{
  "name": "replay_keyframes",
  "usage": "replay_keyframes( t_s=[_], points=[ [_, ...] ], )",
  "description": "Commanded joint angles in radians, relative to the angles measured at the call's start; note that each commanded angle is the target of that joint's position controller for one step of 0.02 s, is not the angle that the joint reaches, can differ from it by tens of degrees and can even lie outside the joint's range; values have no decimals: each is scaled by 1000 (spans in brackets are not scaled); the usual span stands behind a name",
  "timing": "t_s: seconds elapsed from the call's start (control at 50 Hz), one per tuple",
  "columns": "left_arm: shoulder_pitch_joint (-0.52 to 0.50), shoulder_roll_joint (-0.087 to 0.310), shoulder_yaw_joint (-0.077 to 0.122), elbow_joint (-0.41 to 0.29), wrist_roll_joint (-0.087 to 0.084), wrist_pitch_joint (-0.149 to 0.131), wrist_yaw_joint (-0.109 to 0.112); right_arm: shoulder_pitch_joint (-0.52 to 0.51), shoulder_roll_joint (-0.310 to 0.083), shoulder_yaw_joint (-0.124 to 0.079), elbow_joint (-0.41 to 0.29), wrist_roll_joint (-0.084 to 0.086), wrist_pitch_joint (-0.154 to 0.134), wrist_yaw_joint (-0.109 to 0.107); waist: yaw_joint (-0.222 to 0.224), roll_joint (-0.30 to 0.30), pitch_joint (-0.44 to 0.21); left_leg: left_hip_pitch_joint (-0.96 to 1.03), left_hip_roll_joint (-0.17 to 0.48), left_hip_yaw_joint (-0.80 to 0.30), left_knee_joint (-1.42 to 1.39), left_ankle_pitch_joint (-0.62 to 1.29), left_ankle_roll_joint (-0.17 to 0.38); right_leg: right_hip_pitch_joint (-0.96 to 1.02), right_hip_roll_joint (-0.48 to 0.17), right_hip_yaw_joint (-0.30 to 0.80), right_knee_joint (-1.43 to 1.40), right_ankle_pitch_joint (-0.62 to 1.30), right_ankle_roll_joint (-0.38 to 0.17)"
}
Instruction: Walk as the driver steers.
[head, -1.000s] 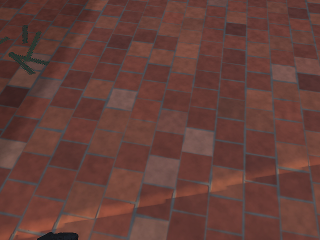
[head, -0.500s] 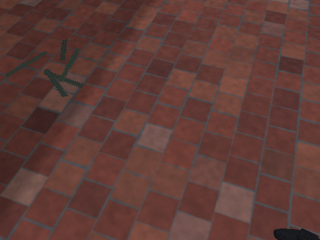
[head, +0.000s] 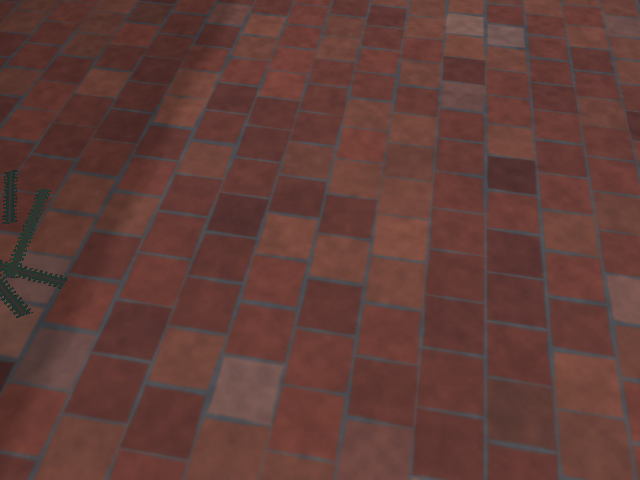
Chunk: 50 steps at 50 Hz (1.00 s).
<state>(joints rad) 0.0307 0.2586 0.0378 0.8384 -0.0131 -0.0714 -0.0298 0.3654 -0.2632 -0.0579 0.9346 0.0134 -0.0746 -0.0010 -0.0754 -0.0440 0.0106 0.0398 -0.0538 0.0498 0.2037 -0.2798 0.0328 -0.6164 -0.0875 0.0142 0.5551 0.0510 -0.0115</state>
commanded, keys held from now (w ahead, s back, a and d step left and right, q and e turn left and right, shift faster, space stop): w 0.40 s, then w+e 0.60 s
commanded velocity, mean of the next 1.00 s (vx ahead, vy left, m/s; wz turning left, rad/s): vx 0.50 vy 0.00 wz -0.23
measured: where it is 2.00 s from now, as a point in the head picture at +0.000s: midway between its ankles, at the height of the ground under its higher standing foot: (423, 249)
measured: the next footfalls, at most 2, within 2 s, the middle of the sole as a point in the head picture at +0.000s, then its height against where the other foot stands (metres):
right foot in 0.08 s outside the picture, level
left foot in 0.62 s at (259, 457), level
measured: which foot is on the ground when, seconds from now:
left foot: down 0.00-0.10, up 0.12-0.60, down 0.62-1.00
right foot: up 0.00-0.06, down 0.08-0.64, up 0.66-1.00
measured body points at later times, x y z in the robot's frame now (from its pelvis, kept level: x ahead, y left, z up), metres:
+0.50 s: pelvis +0.28 -0.04 +0.01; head +0.30 -0.04 +0.45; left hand +0.27 +0.24 -0.13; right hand +0.47 -0.29 -0.10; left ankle +0.47 +0.13 -0.69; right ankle +0.19 -0.13 -0.74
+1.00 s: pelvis +0.54 -0.01 +0.00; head +0.56 -0.03 +0.45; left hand +0.77 +0.20 -0.10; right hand +0.50 -0.29 -0.13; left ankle +0.50 +0.11 -0.74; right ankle +0.66 -0.21 -0.68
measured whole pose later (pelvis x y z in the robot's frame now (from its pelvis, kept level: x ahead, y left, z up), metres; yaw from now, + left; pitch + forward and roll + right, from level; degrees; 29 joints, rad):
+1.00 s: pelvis +0.54 -0.01 +0.00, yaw -16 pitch +1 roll +3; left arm 0.13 0.28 0.08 0.80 -0.02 -0.02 -0.02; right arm 0.28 -0.27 -0.08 0.95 -0.01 -0.09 -0.01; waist -0.06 -0.03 0.02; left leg 0.01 0.00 0.23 0.23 -0.25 0.00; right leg -0.68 -0.13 0.02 0.78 -0.01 -0.02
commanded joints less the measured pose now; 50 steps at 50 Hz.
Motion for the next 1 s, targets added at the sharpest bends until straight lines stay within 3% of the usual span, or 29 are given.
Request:
replay_keyframes(
  t_s=[0.02,0.04,0.06,0.08,0.1,0.12,0.14,0.16,0.18,0.2,0.22,0.26,0.32,0.42,0.52,0.58,0.6,0.62,0.64,0.66,0.68,0.7,0.72,0.74,0.78,0.84,0.94,1.0],
  points=[
    [-95,95,19,-90,-4,-24,-15,22,-178,-43,-15,6,8,-11,27,117,53,35,320,-129,14,412,140,-7,14,-4,-48,-76,-36],
    [-54,112,26,-82,-4,-26,-17,7,-186,-45,-16,6,13,-13,54,131,27,48,318,-123,62,527,128,62,35,-23,-55,-113,-50],
    [40,136,41,-55,-1,-27,-14,-15,-188,-45,-19,7,19,-14,110,136,-29,38,292,-96,168,688,110,199,69,-56,-75,-117,-71],
    [205,185,67,-3,3,-26,-7,-16,-164,-35,-25,1,24,-16,177,115,-133,-39,237,-57,361,719,81,437,71,-54,-66,-92,-103],
    [380,262,87,30,12,-22,4,9,-119,-14,-49,-23,23,-19,220,-27,-286,-256,165,-8,693,394,44,741,-130,183,-39,-69,-168],
    [403,301,93,50,9,-17,-3,134,1,17,-46,-14,-2,-5,143,-286,-385,-639,-19,-68,990,-280,-10,1018,-307,661,-184,-301,-325],
    [375,202,66,36,-4,-18,-4,52,-116,-7,-39,9,-24,0,185,-155,-320,-752,37,-181,1096,-308,6,976,-276,671,-247,-437,-287],
    [297,167,55,21,-1,-21,0,-44,-155,-19,-68,31,-38,5,175,-108,-183,-808,86,-157,1095,-212,23,846,-247,524,-267,-406,-245],
    [226,151,49,6,8,-23,1,-89,-147,-17,-75,27,-41,-2,144,-23,-112,-771,139,-129,1050,-115,23,705,-213,421,-293,-309,-225],
    [181,123,42,0,17,-25,-1,-112,-140,-23,-76,11,-37,-8,119,-6,-58,-732,169,-122,992,-58,16,591,-180,343,-321,-218,-218],
    [164,104,35,0,27,-29,-1,-90,-126,-25,-72,6,-26,-8,87,-31,-54,-668,192,-131,962,-19,14,524,-158,293,-347,-166,-211],
    [171,107,36,12,21,-36,-2,-70,-88,-21,-66,3,-5,-9,64,-36,-43,-631,206,-122,902,4,1,466,-143,231,-394,-110,-223],
    [211,146,47,34,16,-37,13,-157,-81,-20,-97,-9,6,-13,74,-8,1,-712,215,-112,764,122,-32,461,-141,168,-437,-42,-233],
    [288,155,46,67,4,-25,30,-323,-52,-8,-139,-8,-6,1,126,-7,37,-679,173,-69,468,367,-43,477,-87,62,-448,-20,-188],
    [373,168,53,106,-10,0,38,-454,-65,-3,-189,3,-26,26,153,-13,70,-666,128,-81,309,337,-39,591,-134,118,-368,-24,-185],
    [348,188,65,102,-12,13,46,-384,-113,-18,-177,4,-41,32,92,-47,29,-524,103,-80,262,247,-12,622,-159,163,-273,66,-158],
    [328,181,63,95,-12,16,46,-282,-142,-35,-148,1,-44,27,35,-44,-27,-375,83,-59,235,233,10,602,-123,142,-169,177,-136],
    [322,144,49,80,-2,16,45,-116,-194,-58,-107,-10,-47,18,-34,-20,-155,-110,133,-94,281,249,50,497,-62,105,38,151,-105],
    [389,49,23,48,8,6,42,23,-288,-81,-88,-30,-44,9,-41,161,-327,287,376,-400,292,188,157,163,71,22,408,-160,-38],
    [435,23,12,45,-9,-10,40,52,-259,-73,-75,-19,-33,12,-28,362,-432,395,497,-736,148,14,240,-45,135,66,636,-648,-17],
    [374,133,42,41,-32,-16,39,-6,-175,-47,-88,-13,-31,11,-33,253,-294,282,460,-655,110,-94,196,-128,71,125,733,-616,-26],
    [305,149,48,21,-39,-15,41,-73,-135,-36,-100,-13,-30,7,-18,202,-176,145,429,-512,87,-87,158,-152,24,96,736,-530,-34],
    [277,135,51,17,-32,-10,45,-137,-108,-27,-99,-16,-31,8,11,150,-97,6,390,-411,46,-26,141,-116,-11,82,695,-454,-32],
    [279,123,59,19,-23,2,47,-181,-80,-20,-99,-22,-36,10,42,163,-53,-90,358,-325,10,31,128,-70,-42,89,647,-401,-31],
    [300,76,57,14,-23,30,43,-220,-76,-22,-92,-28,-41,10,79,172,-17,-197,336,-216,-47,100,129,-1,-65,82,613,-354,-25],
    [254,65,61,-24,-15,52,42,-210,-109,-35,-74,-31,-49,1,90,125,14,-209,340,-104,-85,205,150,-55,-73,88,538,-252,-8],
    [117,48,50,-74,-8,41,12,-174,-149,-47,-58,-26,-36,-18,52,93,47,-160,312,64,-97,288,128,-47,-54,26,263,-31,-4],
    [17,42,41,-118,-6,41,-7,-122,-175,-56,-45,-13,-20,-22,15,78,79,-78,336,110,-81,306,120,-57,-40,-21,158,-34,-19]
  ],
)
